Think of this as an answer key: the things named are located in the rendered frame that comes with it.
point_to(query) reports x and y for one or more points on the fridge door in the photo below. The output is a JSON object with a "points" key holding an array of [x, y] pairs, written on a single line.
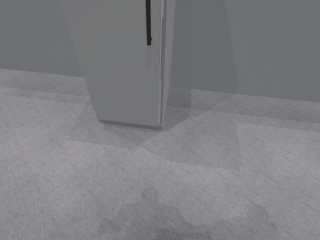
{"points": [[122, 73]]}

